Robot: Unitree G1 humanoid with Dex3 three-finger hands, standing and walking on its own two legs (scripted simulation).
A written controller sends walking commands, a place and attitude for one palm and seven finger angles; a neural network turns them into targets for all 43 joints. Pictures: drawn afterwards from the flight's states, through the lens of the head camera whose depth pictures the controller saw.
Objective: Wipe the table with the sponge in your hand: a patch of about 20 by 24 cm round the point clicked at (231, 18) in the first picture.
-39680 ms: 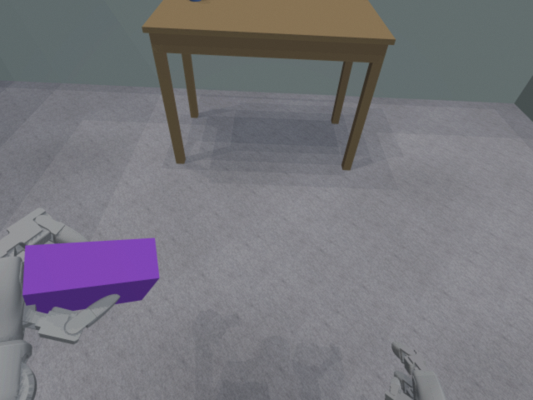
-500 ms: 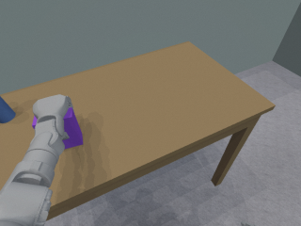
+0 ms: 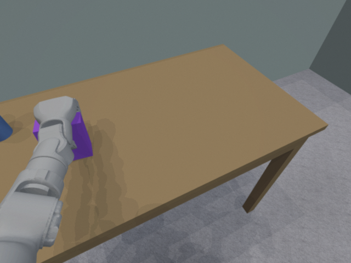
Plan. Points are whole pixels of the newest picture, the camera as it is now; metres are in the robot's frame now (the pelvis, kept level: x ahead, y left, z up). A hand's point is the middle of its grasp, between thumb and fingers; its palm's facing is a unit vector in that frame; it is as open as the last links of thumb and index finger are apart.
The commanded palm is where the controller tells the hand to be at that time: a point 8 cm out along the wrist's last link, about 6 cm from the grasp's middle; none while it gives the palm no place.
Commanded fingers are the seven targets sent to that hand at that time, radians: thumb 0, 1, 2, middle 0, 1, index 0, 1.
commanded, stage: slide back across to the first lane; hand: left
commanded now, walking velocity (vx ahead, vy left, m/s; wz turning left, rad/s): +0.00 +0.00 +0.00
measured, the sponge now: (68, 144) +0.41 +0.30 +0.03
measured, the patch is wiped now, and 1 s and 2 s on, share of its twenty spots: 1.00 1.00 1.00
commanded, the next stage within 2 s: wipe back along the first lane in 0.60 s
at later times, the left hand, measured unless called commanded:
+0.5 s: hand (40, 135) +0.39 +0.34 +0.08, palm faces -0.08 -0.04 -1.00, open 9.4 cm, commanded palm +0.37 +0.33 +0.14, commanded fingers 0.00 0.10 1.30 -1.20 -1.60 -1.20 -1.60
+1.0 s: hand (40, 142) +0.37 +0.33 +0.08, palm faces -0.08 -0.03 -1.00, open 9.4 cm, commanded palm +0.35 +0.32 +0.13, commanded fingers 0.00 0.10 1.30 -1.20 -1.60 -1.20 -1.60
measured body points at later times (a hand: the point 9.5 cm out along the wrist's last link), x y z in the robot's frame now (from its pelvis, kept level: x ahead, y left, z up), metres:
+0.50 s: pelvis +0.01 +0.02 +0.00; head +0.02 +0.01 +0.45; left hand +0.39 +0.33 +0.13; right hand +0.16 -0.23 -0.11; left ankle +0.01 +0.10 -0.73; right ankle -0.01 -0.11 -0.73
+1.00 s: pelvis +0.02 +0.00 +0.01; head +0.03 -0.03 +0.45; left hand +0.37 +0.33 +0.13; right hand +0.16 -0.27 -0.12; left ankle +0.01 +0.10 -0.73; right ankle -0.01 -0.11 -0.73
